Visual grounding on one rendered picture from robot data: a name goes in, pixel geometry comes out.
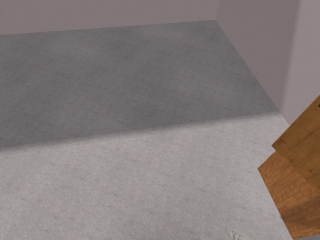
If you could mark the right robot hand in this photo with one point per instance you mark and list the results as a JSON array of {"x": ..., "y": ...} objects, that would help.
[{"x": 236, "y": 234}]

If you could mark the cupboard door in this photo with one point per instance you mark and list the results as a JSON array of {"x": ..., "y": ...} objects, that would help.
[{"x": 299, "y": 145}]

